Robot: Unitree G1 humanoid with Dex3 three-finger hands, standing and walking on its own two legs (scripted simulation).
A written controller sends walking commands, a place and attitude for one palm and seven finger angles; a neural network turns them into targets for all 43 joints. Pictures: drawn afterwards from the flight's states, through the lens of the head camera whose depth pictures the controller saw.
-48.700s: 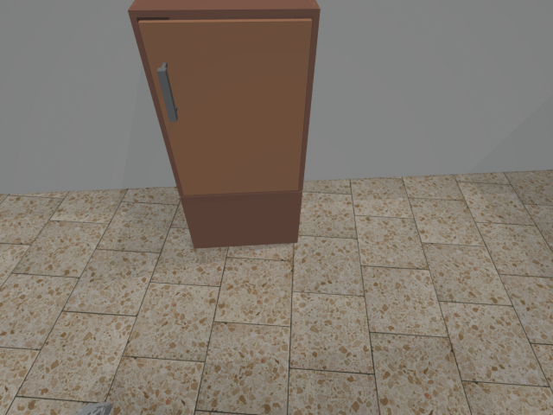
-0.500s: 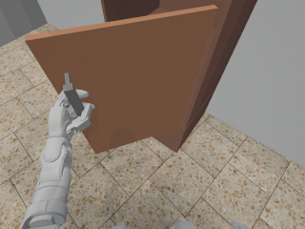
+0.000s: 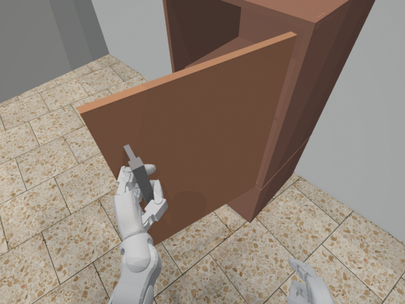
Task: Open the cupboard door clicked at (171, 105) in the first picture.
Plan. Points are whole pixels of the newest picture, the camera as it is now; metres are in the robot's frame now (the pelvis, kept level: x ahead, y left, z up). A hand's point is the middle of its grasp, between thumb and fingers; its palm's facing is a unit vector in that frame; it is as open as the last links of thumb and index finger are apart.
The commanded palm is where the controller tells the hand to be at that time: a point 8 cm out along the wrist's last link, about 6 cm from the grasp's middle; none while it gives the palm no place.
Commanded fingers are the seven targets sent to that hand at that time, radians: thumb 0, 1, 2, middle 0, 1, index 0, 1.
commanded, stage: pull the door open along its arc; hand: left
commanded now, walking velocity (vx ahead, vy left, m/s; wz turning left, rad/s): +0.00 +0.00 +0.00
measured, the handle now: (140, 178) +0.34 +0.14 +0.07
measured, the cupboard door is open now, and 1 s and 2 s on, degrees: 75 78 79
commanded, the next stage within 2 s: open thumb and fingers to let go in 0.06 s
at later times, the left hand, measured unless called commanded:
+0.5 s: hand (167, 207) +0.28 +0.08 +0.06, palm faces +0.38 -0.92 -0.01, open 8.7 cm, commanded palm +0.24 +0.12 +0.05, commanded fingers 0.00 -0.36 0.36 -0.31 -1.22 -0.31 -1.22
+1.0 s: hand (166, 206) +0.29 +0.09 +0.06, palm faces +0.34 -0.94 -0.01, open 14.4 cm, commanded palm +0.25 +0.12 +0.05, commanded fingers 0.00 -0.50 0.30 -0.15 -0.30 -0.15 -0.30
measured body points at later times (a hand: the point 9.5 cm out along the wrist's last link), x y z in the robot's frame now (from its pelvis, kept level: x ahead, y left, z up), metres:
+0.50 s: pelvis -0.01 -0.01 +0.00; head +0.02 -0.03 +0.45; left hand +0.26 +0.13 +0.06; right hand +0.17 -0.22 -0.11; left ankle -0.01 +0.15 -0.69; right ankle +0.00 -0.11 -0.69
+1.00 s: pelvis -0.02 +0.02 -0.01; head +0.01 +0.01 +0.44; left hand +0.26 +0.13 +0.06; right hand +0.15 -0.19 -0.11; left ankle -0.01 +0.15 -0.69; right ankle +0.00 -0.11 -0.69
